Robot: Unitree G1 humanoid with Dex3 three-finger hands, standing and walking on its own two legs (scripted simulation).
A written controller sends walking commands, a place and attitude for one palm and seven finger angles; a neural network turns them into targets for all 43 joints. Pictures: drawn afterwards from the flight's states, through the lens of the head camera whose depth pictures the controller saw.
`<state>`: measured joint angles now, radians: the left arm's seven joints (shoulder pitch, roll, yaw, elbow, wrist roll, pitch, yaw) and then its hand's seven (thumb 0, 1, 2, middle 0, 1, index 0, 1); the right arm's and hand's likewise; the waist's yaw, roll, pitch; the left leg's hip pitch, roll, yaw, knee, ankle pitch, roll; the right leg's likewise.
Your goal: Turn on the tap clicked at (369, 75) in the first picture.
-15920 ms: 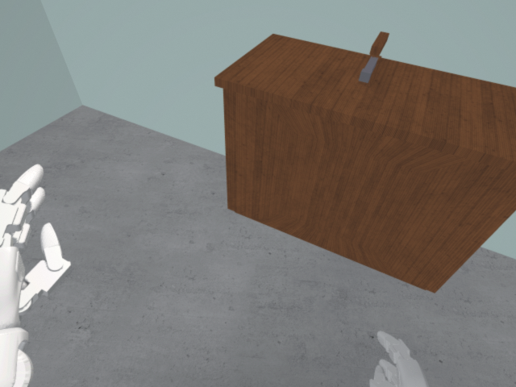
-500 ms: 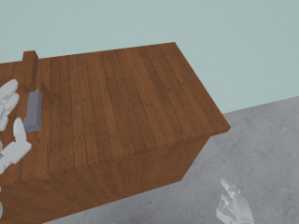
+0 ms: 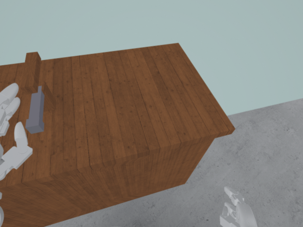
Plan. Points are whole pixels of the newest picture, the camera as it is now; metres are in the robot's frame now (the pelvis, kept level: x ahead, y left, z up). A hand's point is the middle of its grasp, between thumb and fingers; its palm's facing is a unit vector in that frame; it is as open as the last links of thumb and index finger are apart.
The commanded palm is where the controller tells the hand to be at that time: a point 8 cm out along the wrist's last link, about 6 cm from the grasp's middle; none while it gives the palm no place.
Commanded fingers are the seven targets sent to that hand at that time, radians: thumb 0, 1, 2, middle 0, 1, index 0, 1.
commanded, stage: shuffle to correct the standing spot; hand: left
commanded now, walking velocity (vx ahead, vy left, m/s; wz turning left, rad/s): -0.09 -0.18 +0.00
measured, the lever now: (35, 125) +0.31 +0.31 +0.09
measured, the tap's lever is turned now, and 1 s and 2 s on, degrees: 0 0 0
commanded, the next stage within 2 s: come to a stop and stand still in 1.36 s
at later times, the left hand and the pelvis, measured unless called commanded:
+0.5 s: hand (29, 149) +0.22 +0.24 +0.17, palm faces +0.32 -0.84 -0.44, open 7.4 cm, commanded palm +0.16 +0.28 +0.18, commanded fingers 0.00 0.90 0.90 -0.20 -0.30 -0.20 -0.30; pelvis +0.00 +0.00 +0.00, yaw +0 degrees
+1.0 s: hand (14, 164) +0.19 +0.25 +0.17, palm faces +0.37 -0.82 -0.43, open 7.4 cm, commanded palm +0.14 +0.28 +0.18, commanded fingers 0.00 0.90 0.90 -0.20 -0.30 -0.20 -0.30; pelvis -0.02 +0.00 +0.00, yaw +1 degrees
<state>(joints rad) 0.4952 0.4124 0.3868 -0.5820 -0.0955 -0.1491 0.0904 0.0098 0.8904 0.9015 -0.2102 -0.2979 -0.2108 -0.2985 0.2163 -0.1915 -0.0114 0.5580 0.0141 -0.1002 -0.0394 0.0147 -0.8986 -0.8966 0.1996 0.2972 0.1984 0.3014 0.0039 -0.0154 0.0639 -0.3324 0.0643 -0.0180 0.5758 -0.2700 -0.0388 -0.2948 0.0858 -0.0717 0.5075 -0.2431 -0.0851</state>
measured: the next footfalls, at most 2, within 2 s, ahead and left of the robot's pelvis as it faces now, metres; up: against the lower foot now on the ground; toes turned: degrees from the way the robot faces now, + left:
left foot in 1.92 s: +0.00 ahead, +0.10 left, +0.00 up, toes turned +3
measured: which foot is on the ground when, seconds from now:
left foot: down 0.00-1.00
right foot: down 0.00-1.00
